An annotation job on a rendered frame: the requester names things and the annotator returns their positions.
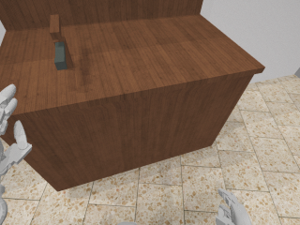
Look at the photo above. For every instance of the right robot hand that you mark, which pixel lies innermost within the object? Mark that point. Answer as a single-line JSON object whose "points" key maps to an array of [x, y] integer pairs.
{"points": [[237, 215]]}

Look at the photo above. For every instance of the counter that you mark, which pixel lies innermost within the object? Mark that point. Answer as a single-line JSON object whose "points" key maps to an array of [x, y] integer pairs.
{"points": [[146, 80]]}

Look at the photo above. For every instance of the left robot hand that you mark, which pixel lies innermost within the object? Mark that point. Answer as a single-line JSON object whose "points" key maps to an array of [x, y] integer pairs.
{"points": [[19, 150]]}

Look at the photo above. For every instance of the tap lever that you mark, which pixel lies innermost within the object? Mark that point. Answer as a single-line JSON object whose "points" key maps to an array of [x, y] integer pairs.
{"points": [[60, 56]]}

